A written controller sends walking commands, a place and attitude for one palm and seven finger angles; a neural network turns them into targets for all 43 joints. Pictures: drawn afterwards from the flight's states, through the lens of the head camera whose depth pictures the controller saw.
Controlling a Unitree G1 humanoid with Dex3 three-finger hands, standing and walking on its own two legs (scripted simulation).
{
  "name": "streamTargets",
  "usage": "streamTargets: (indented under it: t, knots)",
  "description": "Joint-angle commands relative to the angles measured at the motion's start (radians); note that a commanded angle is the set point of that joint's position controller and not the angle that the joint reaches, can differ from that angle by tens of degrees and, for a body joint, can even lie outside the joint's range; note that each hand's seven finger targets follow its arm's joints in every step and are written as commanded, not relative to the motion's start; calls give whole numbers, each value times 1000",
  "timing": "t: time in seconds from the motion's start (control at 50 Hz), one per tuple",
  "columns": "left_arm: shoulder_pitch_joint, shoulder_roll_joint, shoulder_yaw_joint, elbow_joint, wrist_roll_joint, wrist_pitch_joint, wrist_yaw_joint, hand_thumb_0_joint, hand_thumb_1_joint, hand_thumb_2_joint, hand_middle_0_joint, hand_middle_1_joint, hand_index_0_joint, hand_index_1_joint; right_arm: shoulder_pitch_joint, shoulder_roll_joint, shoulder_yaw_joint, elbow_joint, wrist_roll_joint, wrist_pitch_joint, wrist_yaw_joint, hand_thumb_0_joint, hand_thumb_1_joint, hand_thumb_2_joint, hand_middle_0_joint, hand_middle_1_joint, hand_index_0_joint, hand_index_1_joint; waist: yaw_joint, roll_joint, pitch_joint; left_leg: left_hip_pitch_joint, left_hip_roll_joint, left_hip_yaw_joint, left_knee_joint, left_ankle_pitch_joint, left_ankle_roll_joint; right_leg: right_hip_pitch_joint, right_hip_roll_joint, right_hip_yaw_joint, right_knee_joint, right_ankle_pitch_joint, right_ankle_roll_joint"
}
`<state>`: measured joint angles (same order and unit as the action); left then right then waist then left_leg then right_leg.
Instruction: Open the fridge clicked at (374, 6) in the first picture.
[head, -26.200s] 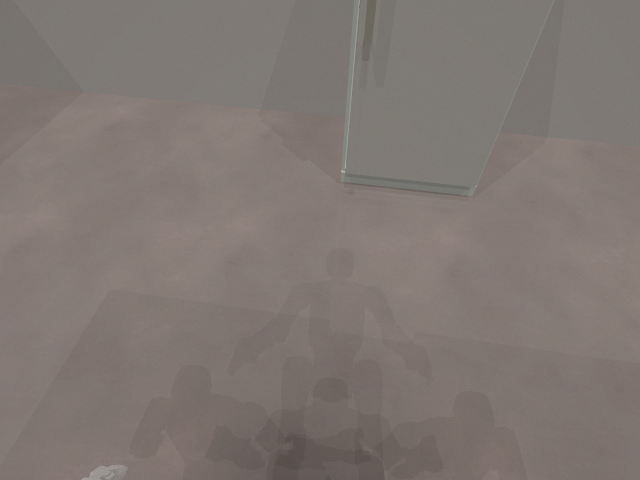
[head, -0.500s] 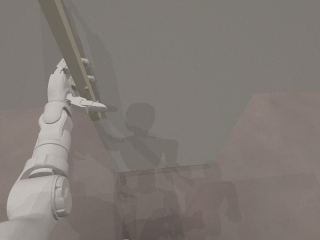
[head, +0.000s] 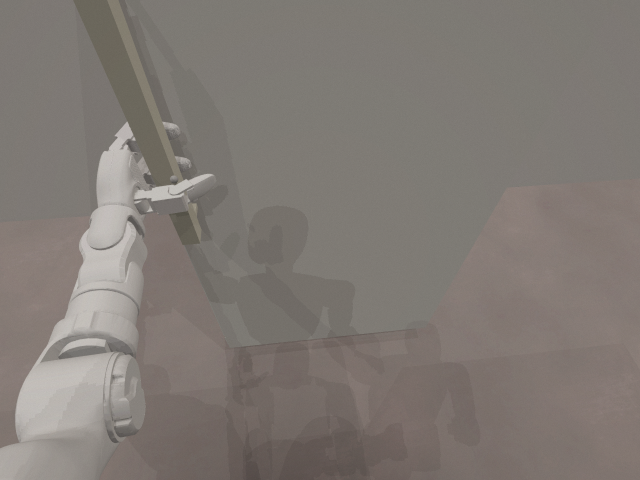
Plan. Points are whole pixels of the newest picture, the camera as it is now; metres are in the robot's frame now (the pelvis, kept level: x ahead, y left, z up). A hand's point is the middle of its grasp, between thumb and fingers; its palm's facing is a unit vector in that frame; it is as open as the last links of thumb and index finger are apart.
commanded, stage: grip the handle and tug to test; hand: left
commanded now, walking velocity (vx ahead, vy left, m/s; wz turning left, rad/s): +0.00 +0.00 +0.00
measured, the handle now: (158, 134) +0.51 +0.20 +0.15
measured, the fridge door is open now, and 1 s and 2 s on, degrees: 0 0 15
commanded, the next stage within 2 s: pull the door a little, standing still in 1.00 s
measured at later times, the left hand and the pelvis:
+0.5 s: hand (177, 179) +0.46 +0.18 +0.12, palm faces +0.08 -1.00 +0.01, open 5.9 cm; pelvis -0.01 +0.00 +0.00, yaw +0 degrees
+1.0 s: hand (179, 180) +0.46 +0.17 +0.12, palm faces +0.09 -1.00 +0.01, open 6.0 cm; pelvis +0.01 +0.00 +0.00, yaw -1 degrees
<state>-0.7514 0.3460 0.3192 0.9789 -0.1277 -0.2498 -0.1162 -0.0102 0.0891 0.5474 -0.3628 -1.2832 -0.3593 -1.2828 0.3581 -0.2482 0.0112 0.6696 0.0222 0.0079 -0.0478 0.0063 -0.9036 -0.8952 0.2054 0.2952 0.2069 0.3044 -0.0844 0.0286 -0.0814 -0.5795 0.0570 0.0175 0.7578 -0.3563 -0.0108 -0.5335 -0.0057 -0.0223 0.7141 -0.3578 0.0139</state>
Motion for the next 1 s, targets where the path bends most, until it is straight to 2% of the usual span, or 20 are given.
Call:
streamTargets:
  t: [0.0,0.02,0.04,0.08,0.12,0.16,0.28,0.32,0.5,0.54,0.56,0.58,0.64,0.7,0.78,0.84,0.9,0.92,0.96,0.98]
  knots:
    - [-475,229,23,-228,-16,-68,-8,0,527,740,-410,-1347,-410,-1347,49,-158,-54,-90,3,-37,-14,0,-900,-900,200,300,200,300,-10,12,-338,219,-45,-18,-78,264,35,109,42,-13,-84,322,-26]
    - [-496,236,21,-249,-15,-73,-9,0,573,760,-415,-1353,-415,-1353,50,-159,-56,-86,4,-36,-15,0,-900,-900,200,300,200,300,-16,31,-347,240,-41,-19,-75,282,34,101,42,-13,-82,329,-27]
    - [-490,209,1,-253,-17,-74,-14,0,620,780,-420,-1360,-420,-1360,48,-156,-58,-88,5,-37,-15,0,-900,-900,200,300,200,300,-16,47,-352,254,-42,-18,-71,288,32,91,43,-12,-83,329,-27]
    - [-469,206,3,-255,-24,-75,-17,0,713,820,-430,-1373,-430,-1373,58,-159,-59,-87,3,-39,-13,0,-900,-900,200,300,200,300,-12,20,-373,260,-41,-26,-67,312,31,103,45,-17,-77,340,-29]
    - [-476,178,-16,-245,-27,-68,-17,0,807,860,-440,-1387,-440,-1387,52,-156,-60,-81,6,-41,-12,0,-900,-900,200,300,200,300,-18,38,-352,267,-40,-26,-69,301,29,79,45,-20,-81,328,-27]
    - [-467,197,2,-232,-26,-60,-9,0,900,900,-450,-1400,-450,-1400,53,-161,-60,-80,4,-39,-11,0,-900,-900,200,300,200,300,-12,14,-344,247,-41,-29,-74,285,30,85,44,-22,-82,316,-28]
    - [-491,269,53,-199,-8,-61,9,0,900,900,-450,-1400,-450,-1400,54,-163,-52,-81,0,-33,-15,0,-900,-900,200,300,200,300,-9,-17,-318,191,-46,-21,-81,243,35,114,38,-13,-87,302,-25]
    - [-483,237,33,-194,-9,-64,2,0,900,900,-450,-1400,-450,-1400,47,-157,-53,-86,1,-34,-15,0,-900,-900,200,300,200,300,-9,13,-333,209,-47,-16,-77,249,33,104,38,-11,-86,309,-24]
    - [-495,275,55,-197,-10,-83,-2,0,900,900,-450,-1400,-450,-1400,49,-161,-52,-92,2,-35,-17,0,-900,-900,200,300,200,300,-9,2,-348,197,-46,-17,-76,227,35,109,39,-6,-85,292,-23]
    - [-486,244,36,-199,-11,-83,-5,0,900,900,-450,-1400,-450,-1400,46,-157,-52,-95,1,-37,-14,0,-900,-900,200,300,200,300,-5,29,-349,207,-46,-16,-76,233,32,105,40,-8,-83,295,-25]
    - [-498,248,34,-191,-11,-80,-4,0,900,900,-450,-1400,-450,-1400,49,-159,-51,-91,3,-37,-14,0,-900,-900,200,300,200,300,-14,9,-330,194,-46,-18,-77,222,34,101,41,-10,-86,288,-24]
    - [-476,272,58,-190,-11,-84,-1,0,900,900,-450,-1400,-450,-1400,54,-163,-53,-91,1,-36,-16,0,-900,-900,200,300,200,300,-6,-11,-342,191,-46,-17,-74,224,37,114,41,-7,-86,289,-23]
    - [-440,267,60,-207,-16,-79,-8,0,900,900,-450,-1400,-450,-1400,50,-160,-54,-99,4,-35,-14,0,-900,-900,200,300,200,300,3,-10,-356,188,-48,-10,-79,235,37,138,40,-5,-86,314,-23]
    - [-401,239,40,-238,-19,-73,-13,0,900,900,-450,-1400,-450,-1400,40,-157,-55,-108,7,-33,-13,0,-900,-900,200,300,200,300,6,21,-349,203,-46,-6,-82,246,35,131,41,-8,-86,317,-25]
    - [-313,233,44,-277,-26,-55,-8,0,900,900,-450,-1400,-450,-1400,39,-159,-59,-117,8,-31,-10,0,-900,-900,200,300,200,300,20,-13,-344,204,-44,-4,-88,269,35,163,44,-13,-89,341,-27]
    - [-277,197,22,-327,-32,-38,-8,0,900,900,-450,-1400,-450,-1400,27,-154,-60,-128,12,-31,-7,0,-900,-900,200,300,200,300,28,18,-337,220,-43,0,-93,286,33,163,44,-14,-91,359,-28]
    - [-193,207,45,-394,-38,-25,-4,0,900,900,-450,-1400,-450,-1400,20,-153,-64,-142,11,-31,-4,0,-900,-900,200,300,200,300,49,5,-372,239,-43,4,-95,352,33,211,43,-16,-84,421,-30]
    - [-166,181,28,-415,-43,-16,-6,0,900,900,-450,-1400,-450,-1400,12,-150,-64,-149,11,-30,-3,0,-900,-900,200,300,200,300,50,9,-372,244,-44,9,-96,362,34,219,43,-15,-86,440,-28]
    - [-116,206,56,-460,-48,-3,-4,0,900,900,-450,-1400,-450,-1400,6,-150,-67,-153,13,-27,-2,0,-900,-900,200,300,200,300,64,-1,-373,248,-43,13,-99,395,33,249,43,-15,-84,483,-29]
    - [-91,182,36,-489,-50,1,-5,0,900,900,-450,-1400,-450,-1400,4,-148,-65,-162,12,-26,-2,0,-900,-900,200,300,200,300,64,3,-371,260,-43,14,-100,431,34,258,44,-17,-82,506,-30]
